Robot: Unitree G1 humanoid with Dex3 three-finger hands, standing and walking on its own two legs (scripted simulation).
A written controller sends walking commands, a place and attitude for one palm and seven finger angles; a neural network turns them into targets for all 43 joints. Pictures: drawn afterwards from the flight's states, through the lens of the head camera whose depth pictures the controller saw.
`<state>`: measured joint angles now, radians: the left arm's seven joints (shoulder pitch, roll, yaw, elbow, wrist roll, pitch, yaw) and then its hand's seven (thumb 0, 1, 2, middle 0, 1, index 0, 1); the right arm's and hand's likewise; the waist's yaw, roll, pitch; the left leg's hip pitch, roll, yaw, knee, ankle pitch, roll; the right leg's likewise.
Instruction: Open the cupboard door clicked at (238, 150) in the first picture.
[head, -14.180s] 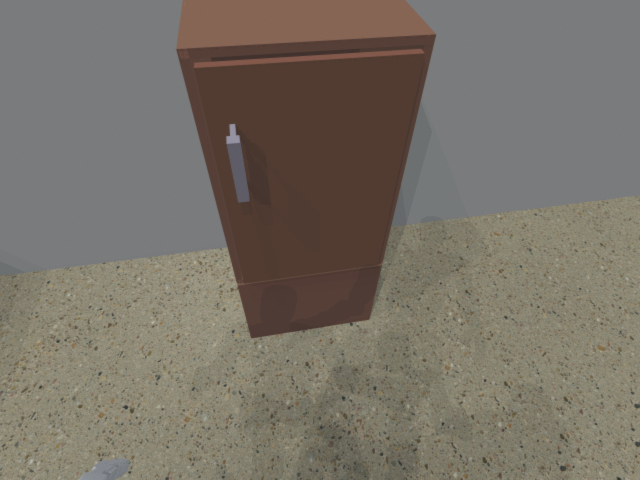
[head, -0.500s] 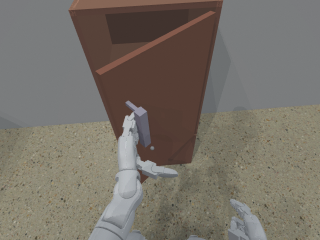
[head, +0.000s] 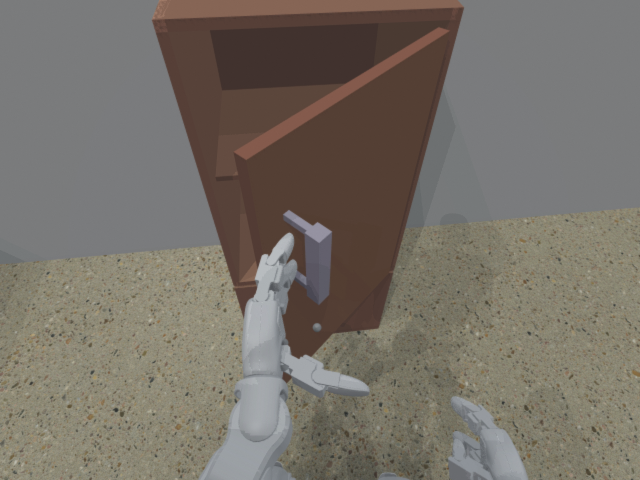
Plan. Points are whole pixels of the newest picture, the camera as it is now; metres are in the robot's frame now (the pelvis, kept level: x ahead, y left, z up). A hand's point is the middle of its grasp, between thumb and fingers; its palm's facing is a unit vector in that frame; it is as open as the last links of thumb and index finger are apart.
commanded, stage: slide the hand sideways off the handle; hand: left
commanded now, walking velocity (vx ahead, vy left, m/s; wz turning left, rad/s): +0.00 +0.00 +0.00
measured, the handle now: (306, 258) +0.37 +0.04 +0.08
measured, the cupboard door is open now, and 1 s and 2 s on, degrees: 42 42 42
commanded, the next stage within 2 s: draw the hand back to the body in 0.58 s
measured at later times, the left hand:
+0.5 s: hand (284, 373) +0.23 +0.05 +0.07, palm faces +0.12 -0.99 +0.03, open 16.3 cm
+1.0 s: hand (229, 364) +0.22 +0.10 +0.11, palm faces +0.14 -0.99 -0.03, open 16.3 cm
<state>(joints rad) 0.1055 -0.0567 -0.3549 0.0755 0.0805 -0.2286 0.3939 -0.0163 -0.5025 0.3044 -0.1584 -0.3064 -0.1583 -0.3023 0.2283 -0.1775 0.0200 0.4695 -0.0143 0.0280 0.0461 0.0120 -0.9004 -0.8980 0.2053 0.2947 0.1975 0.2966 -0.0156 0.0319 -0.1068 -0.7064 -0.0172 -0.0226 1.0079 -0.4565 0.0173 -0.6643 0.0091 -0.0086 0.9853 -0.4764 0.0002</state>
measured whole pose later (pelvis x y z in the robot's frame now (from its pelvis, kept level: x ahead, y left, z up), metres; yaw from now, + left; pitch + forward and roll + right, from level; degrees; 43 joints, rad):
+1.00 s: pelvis +0.02 -0.03 +0.00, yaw +1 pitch +9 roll +0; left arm 0.59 0.11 -0.07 -0.40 -0.12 -0.21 0.06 -0.02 -0.50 0.30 -0.15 -0.30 -0.15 -0.30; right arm 0.29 -0.22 0.03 0.41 0.01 -0.05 -0.04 0.01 -0.90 -0.90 0.21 0.29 0.20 0.30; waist 0.01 0.05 -0.13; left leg -0.66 0.00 -0.06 0.98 -0.48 -0.02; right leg -0.61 0.03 -0.05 0.96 -0.51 -0.04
